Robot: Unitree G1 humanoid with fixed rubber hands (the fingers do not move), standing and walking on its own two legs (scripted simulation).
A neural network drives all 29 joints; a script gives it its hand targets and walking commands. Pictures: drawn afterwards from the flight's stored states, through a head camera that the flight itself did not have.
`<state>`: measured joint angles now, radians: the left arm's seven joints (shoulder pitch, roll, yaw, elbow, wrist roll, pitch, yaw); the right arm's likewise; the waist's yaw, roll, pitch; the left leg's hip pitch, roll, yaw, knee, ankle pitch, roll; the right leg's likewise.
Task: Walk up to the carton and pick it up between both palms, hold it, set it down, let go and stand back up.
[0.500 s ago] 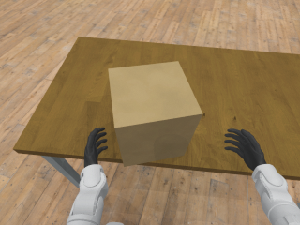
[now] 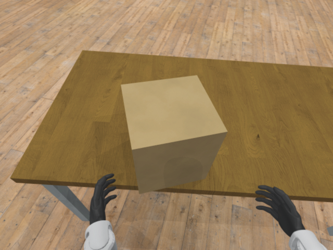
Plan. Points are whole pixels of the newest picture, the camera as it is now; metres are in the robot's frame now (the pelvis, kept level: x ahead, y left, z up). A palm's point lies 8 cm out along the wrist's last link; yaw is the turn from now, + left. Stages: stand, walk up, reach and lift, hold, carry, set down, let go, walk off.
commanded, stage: set down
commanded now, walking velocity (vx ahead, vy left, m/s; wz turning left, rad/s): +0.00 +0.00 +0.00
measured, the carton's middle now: (167, 136) +0.40 +0.03 +0.00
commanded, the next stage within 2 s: let go in 1.36 s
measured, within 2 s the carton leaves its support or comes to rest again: neither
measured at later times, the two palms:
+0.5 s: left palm (91, 222) +0.17 +0.19 -0.05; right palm (274, 221) +0.21 -0.24 -0.04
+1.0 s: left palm (77, 216) +0.18 +0.24 -0.07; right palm (259, 234) +0.18 -0.21 -0.06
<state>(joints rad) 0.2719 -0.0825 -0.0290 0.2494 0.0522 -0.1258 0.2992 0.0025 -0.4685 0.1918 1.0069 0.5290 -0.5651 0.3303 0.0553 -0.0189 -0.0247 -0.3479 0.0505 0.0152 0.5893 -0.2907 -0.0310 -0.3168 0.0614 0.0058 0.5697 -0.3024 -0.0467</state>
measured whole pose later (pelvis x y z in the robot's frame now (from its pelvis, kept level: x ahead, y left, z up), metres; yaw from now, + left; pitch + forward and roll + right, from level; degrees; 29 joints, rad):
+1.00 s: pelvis +0.03 +0.03 +0.02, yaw +0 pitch +0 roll -1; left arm 0.26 0.11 0.02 0.45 0.02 0.02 0.10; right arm 0.19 -0.25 0.04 0.80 0.15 -0.34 0.12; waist 0.01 -0.04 0.03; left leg -0.14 0.01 0.03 0.39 -0.25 0.01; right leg -0.09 0.02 0.03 0.34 -0.25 0.00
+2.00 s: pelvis -0.01 +0.01 +0.01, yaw +2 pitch -4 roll -1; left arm 0.17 0.22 0.03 0.65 0.02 0.03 0.00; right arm 0.20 -0.20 -0.04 0.77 -0.03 -0.08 0.02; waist 0.00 -0.04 0.04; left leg -0.18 0.02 0.00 0.48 -0.23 0.00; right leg -0.14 0.03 -0.01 0.44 -0.25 -0.02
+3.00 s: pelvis -0.05 +0.05 +0.01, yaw +6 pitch -4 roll -1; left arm 0.30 0.34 0.02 0.98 0.01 -0.03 0.01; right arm 0.23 -0.30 -0.05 0.92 -0.01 -0.01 0.01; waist 0.01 -0.02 0.03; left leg -0.22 -0.07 -0.04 0.43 -0.13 0.05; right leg -0.16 -0.05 -0.05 0.42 -0.19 0.04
